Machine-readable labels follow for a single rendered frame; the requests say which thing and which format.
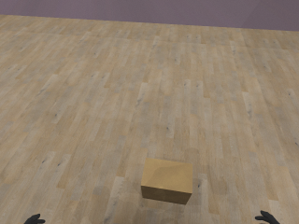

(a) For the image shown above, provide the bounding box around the left robot hand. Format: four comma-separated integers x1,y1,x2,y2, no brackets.
24,214,46,224

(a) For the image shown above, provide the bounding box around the carton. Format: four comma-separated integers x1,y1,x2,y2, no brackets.
140,158,192,205

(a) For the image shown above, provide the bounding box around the right robot hand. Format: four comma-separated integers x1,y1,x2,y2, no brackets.
255,210,279,224

